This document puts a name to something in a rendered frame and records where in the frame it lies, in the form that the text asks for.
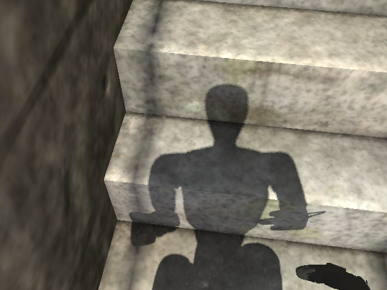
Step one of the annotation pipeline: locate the robot right hand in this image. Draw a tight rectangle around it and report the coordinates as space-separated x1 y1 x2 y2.
296 263 370 290

